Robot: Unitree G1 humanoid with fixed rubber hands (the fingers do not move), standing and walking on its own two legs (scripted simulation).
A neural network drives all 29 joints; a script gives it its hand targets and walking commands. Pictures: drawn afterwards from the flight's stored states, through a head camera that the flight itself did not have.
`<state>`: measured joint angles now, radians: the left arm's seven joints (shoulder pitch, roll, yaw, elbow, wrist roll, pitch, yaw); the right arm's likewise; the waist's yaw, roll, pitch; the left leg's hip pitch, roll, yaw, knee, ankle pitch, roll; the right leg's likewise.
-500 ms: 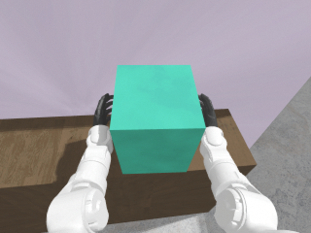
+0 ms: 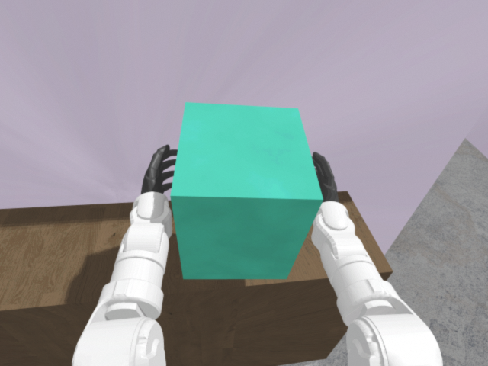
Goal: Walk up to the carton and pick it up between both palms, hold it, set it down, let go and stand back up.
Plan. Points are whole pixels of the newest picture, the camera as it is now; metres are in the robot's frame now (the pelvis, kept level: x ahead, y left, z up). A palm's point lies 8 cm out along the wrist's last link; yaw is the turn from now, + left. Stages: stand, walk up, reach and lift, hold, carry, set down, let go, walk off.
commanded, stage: reach and lift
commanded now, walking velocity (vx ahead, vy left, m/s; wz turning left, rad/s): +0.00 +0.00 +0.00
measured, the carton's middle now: (239, 196) +0.42 +0.01 +0.09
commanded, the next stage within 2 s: hold in 1.46 s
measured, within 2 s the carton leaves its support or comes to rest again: neither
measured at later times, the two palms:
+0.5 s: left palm (148, 186) +0.37 +0.15 +0.16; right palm (332, 197) +0.36 -0.14 +0.15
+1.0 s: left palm (148, 183) +0.37 +0.15 +0.17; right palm (335, 193) +0.36 -0.14 +0.16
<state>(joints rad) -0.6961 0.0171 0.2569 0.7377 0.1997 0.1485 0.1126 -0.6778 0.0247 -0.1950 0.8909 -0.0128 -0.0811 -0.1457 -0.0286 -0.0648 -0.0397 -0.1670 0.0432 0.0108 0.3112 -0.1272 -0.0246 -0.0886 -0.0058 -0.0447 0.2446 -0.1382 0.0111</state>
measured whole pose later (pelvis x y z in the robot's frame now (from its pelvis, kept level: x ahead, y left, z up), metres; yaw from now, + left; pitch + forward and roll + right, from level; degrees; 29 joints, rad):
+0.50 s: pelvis -0.01 +0.00 +0.00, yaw +0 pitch -9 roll +0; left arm -0.67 -0.03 0.30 0.43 0.37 0.49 0.03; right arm -0.68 0.01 -0.12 0.75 0.05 0.14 -0.14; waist -0.06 -0.09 0.06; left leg -0.01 0.03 0.01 0.30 -0.12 -0.02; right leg 0.05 -0.02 -0.04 0.26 -0.16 0.02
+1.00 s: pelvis +0.00 +0.00 +0.00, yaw +1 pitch -10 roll +0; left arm -0.60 -0.05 0.29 0.20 0.38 0.58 0.00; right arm -0.63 0.01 -0.05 0.58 0.10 0.19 -0.17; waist -0.10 -0.09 0.10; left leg 0.01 0.03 0.00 0.30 -0.14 -0.02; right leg 0.08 -0.02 -0.06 0.26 -0.17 0.02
